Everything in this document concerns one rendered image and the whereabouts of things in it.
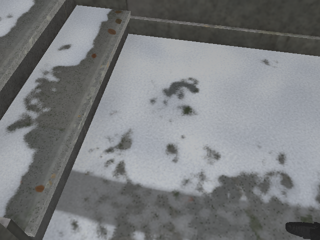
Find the right robot hand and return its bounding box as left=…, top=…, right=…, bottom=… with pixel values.
left=285, top=222, right=320, bottom=240

